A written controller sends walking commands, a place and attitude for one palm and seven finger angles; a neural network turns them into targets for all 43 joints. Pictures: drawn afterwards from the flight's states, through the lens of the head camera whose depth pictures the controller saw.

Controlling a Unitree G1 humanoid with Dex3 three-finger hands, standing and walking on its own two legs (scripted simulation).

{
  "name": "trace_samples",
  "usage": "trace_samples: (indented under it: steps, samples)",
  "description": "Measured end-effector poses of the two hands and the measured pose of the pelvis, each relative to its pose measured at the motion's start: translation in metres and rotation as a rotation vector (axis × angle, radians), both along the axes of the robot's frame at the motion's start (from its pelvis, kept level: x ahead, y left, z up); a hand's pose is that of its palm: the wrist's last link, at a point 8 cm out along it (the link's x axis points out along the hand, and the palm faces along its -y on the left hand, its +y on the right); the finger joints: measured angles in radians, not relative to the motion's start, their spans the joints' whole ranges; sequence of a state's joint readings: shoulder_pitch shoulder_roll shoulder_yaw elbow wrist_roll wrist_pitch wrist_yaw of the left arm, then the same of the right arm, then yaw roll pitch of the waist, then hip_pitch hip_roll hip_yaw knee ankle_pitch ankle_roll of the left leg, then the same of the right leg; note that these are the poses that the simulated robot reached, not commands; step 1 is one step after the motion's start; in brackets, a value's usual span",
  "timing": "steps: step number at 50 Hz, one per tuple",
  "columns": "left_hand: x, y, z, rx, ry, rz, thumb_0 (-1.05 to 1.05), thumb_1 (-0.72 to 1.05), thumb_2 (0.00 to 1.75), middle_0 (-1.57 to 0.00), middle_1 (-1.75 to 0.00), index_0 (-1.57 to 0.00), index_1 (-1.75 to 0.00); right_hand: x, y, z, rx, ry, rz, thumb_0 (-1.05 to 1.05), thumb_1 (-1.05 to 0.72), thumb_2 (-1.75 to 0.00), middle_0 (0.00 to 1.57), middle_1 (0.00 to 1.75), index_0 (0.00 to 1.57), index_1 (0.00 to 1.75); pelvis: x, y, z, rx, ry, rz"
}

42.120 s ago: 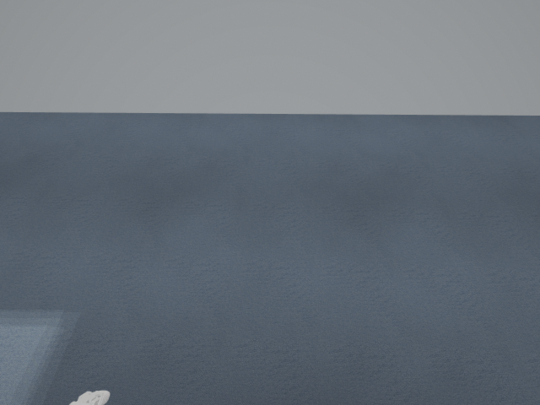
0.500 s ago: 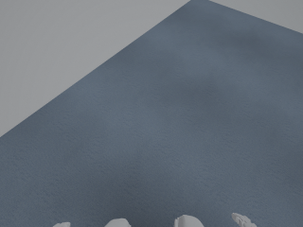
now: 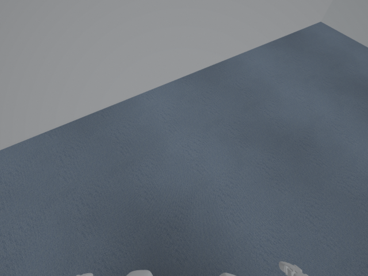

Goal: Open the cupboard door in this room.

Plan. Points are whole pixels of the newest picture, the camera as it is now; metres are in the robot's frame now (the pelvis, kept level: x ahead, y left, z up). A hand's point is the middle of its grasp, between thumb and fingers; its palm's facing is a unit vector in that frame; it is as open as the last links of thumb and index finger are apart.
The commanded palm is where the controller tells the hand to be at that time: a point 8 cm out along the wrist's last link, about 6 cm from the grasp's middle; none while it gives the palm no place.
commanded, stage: turn to face it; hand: left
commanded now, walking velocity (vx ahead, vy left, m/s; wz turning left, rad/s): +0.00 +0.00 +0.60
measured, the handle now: out of the picture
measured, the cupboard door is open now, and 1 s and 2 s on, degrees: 43 43 43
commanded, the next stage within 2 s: none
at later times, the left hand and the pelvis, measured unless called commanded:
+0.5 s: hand out of the picture +0.03 +0.16 -0.14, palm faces +0.29 -0.92 -0.25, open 7.4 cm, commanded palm none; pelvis +0.01 -0.05 +0.02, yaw +18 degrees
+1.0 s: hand out of the picture +0.00 +0.17 -0.14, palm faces +0.56 -0.77 -0.31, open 7.4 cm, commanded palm none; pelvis +0.03 -0.07 +0.01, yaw +36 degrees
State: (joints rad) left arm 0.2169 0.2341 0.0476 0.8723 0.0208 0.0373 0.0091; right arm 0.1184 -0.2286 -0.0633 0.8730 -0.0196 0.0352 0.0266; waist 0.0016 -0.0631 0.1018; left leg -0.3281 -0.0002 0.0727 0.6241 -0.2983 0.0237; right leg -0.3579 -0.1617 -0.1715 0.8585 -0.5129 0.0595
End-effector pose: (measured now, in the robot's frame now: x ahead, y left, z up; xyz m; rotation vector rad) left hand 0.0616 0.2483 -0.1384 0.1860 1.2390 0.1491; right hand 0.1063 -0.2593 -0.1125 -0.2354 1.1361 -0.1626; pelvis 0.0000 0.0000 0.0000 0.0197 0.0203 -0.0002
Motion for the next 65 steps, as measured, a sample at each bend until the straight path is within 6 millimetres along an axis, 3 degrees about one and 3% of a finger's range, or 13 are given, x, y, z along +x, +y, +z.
trace_samples:
  steps: [6,13,16,20,27,31,34,39,45,50,55,60,65]
  samples:
    - [-0.001,0.009,0.013,0.029,-0.016,0.076,0.01,0.91,0.90,-0.20,-0.29,-0.20,-0.30,0.000,0.002,0.006,-0.013,0.037,0.059,0.00,-0.90,-0.90,0.20,0.30,0.20,0.30,0.000,-0.009,0.010,-0.019,-0.005,0.064]
    - [0.005,-0.006,0.032,0.082,-0.103,0.123,0.01,0.91,0.90,-0.20,-0.29,-0.20,-0.30,0.004,-0.020,-0.011,0.021,0.091,0.099,0.00,-0.90,-0.89,0.21,0.30,0.20,0.30,0.004,-0.036,0.008,-0.016,-0.003,0.144]
    - [-0.005,-0.017,0.034,0.109,-0.118,0.147,0.01,0.91,0.90,-0.20,-0.29,-0.20,-0.30,0.015,-0.032,-0.020,0.029,0.101,0.119,0.00,-0.90,-0.90,0.21,0.30,0.20,0.30,0.005,-0.046,0.004,-0.007,-0.010,0.186]
    - [-0.028,-0.033,0.038,0.092,-0.083,0.207,0.01,0.91,0.90,-0.20,-0.29,-0.20,-0.30,0.034,-0.035,-0.013,0.027,0.107,0.164,0.00,-0.91,-0.90,0.20,0.30,0.20,0.30,0.007,-0.051,0.012,0.005,-0.017,0.244]
    - [-0.071,-0.050,0.024,0.018,-0.030,0.323,0.01,0.90,0.90,-0.21,-0.30,-0.21,-0.30,0.076,-0.006,0.003,0.019,0.074,0.300,0.00,-0.91,-0.90,0.20,0.30,0.19,0.30,0.009,-0.049,0.016,0.020,-0.011,0.343]
    - [-0.102,-0.042,0.001,-0.016,0.001,0.411,0.01,0.90,0.90,-0.21,-0.30,-0.21,-0.30,0.103,0.024,0.003,0.000,0.006,0.398,0.00,-0.91,-0.90,0.20,0.30,0.19,0.30,0.007,-0.037,0.002,-0.008,-0.006,0.403]
    - [-0.118,-0.033,-0.005,-0.010,0.045,0.461,0.01,0.90,0.90,-0.21,-0.30,-0.21,-0.30,0.110,0.038,0.006,-0.013,-0.017,0.450,0.00,-0.91,-0.90,0.20,0.30,0.19,0.30,0.005,-0.036,0.001,-0.011,-0.004,0.437]
    - [-0.120,-0.023,0.010,0.020,0.019,0.518,0.01,0.91,0.90,-0.20,-0.29,-0.20,-0.30,0.109,0.045,0.010,-0.024,0.020,0.500,0.00,-0.90,-0.90,0.20,0.30,0.20,0.30,0.008,-0.039,0.012,-0.026,0.004,0.491]
    - [-0.105,-0.025,0.028,0.073,-0.047,0.551,0.01,0.91,0.90,-0.20,-0.29,-0.20,-0.30,0.110,0.033,0.001,-0.008,0.083,0.533,0.00,-0.90,-0.89,0.21,0.30,0.20,0.30,0.017,-0.053,0.015,-0.032,0.005,0.560]
    - [-0.098,-0.042,0.034,0.130,-0.096,0.580,0.01,0.91,0.90,-0.20,-0.29,-0.20,-0.30,0.127,0.018,-0.019,0.009,0.119,0.554,0.00,-0.90,-0.89,0.21,0.30,0.20,0.30,0.029,-0.071,0.005,-0.010,0.007,0.622]
    - [-0.111,-0.071,0.039,0.101,-0.064,0.646,0.01,0.91,0.90,-0.20,-0.29,-0.20,-0.30,0.149,0.022,-0.013,0.003,0.135,0.605,0.00,-0.91,-0.90,0.20,0.30,0.20,0.30,0.036,-0.074,0.014,0.008,-0.005,0.695]
    - [-0.132,-0.095,0.030,0.041,-0.034,0.729,0.01,0.90,0.90,-0.21,-0.30,-0.21,-0.30,0.172,0.051,-0.002,-0.004,0.118,0.699,0.00,-0.91,-0.90,0.20,0.30,0.19,0.30,0.041,-0.071,0.018,0.024,-0.002,0.767]
    - [-0.171,-0.108,0.006,-0.015,0.006,0.835,0.01,0.90,0.90,-0.21,-0.30,-0.21,-0.30,0.194,0.102,0.003,-0.014,0.041,0.823,0.00,-0.91,-0.90,0.20,0.30,0.19,0.30,0.037,-0.057,0.007,0.010,-0.008,0.835]
